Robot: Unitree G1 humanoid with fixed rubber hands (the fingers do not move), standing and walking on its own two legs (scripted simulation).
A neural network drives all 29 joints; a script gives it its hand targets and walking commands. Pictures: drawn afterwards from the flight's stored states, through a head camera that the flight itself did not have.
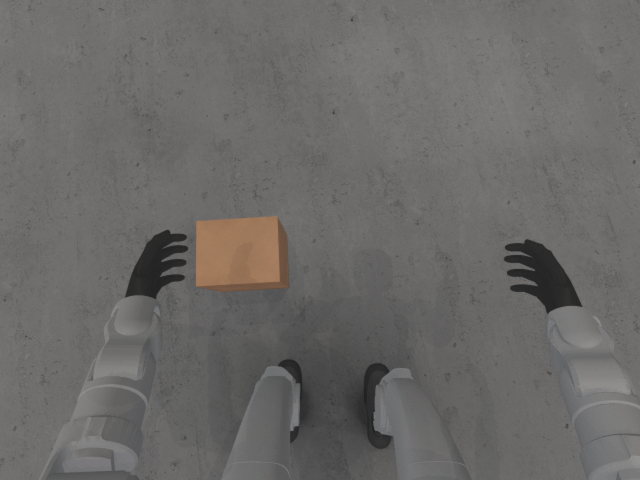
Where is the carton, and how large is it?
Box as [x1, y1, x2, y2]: [196, 216, 288, 291]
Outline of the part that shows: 277,216 196,221 196,286 219,291 288,287 286,234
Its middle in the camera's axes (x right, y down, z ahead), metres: -0.19 +0.05 +0.99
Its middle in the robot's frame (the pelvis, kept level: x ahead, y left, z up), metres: +0.44 +0.23 -0.60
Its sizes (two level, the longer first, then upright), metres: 0.191 0.153 0.219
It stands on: the floor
